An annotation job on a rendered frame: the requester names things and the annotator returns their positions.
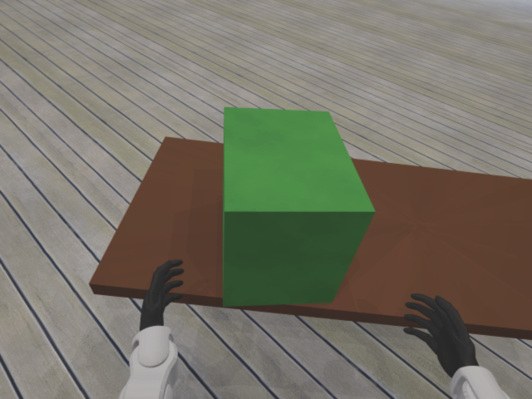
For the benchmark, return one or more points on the robot left forearm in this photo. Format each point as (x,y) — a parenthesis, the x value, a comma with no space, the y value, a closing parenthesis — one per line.
(154,365)

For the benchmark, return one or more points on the carton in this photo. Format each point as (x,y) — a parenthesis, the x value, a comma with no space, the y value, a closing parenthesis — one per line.
(294,207)

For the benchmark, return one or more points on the left robot hand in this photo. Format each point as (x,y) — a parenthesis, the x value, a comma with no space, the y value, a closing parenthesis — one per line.
(155,301)

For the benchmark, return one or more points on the right robot hand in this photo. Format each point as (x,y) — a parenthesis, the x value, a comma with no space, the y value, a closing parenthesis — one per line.
(449,338)

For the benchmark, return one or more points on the robot right forearm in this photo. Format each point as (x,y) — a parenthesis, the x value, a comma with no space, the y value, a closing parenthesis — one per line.
(474,382)

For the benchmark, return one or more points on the table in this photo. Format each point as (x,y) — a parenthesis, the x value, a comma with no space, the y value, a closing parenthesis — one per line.
(466,237)

